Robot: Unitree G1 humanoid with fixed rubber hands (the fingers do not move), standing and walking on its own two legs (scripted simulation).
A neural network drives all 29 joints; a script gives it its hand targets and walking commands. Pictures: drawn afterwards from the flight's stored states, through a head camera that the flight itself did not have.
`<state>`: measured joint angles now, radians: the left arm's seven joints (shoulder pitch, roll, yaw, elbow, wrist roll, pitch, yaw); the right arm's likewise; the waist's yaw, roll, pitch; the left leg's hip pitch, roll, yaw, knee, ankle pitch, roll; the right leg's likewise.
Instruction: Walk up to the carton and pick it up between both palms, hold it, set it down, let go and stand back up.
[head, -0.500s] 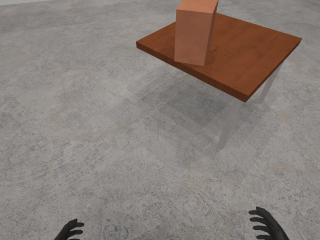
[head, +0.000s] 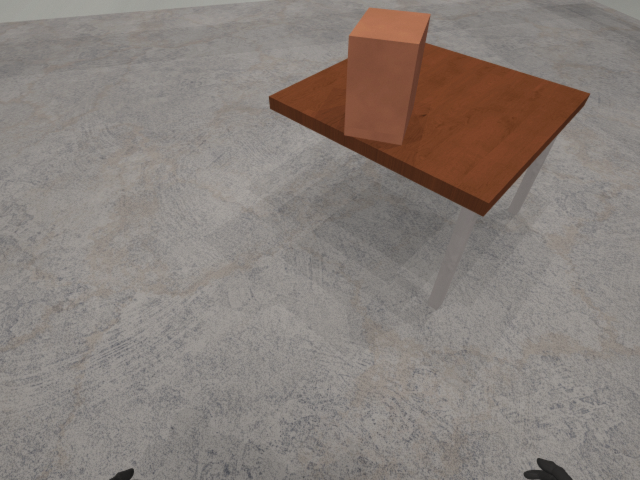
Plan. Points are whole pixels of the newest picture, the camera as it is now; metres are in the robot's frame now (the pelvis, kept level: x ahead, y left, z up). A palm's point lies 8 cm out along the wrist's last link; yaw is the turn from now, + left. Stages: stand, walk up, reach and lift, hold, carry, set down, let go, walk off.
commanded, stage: stand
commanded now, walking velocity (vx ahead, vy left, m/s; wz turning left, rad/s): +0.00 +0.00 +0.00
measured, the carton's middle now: (385, 77) +1.18 -0.19 -0.04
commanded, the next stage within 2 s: walk up in 0.80 s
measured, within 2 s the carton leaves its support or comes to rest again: neither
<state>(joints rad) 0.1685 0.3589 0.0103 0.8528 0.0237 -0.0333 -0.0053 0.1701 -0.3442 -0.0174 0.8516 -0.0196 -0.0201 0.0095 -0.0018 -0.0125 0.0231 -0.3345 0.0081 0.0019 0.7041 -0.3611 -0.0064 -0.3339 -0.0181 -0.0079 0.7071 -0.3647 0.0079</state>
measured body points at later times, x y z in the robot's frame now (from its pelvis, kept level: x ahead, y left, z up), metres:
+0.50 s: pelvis +0.00 +0.01 +0.02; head +0.00 +0.01 +0.47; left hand +0.08 +0.31 -0.11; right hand +0.10 -0.29 -0.10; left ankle +0.01 +0.12 -0.72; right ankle +0.01 -0.12 -0.72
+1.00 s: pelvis +0.00 +0.01 +0.03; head +0.00 +0.02 +0.48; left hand +0.08 +0.32 -0.10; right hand +0.10 -0.28 -0.10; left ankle +0.01 +0.12 -0.72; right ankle +0.01 -0.13 -0.72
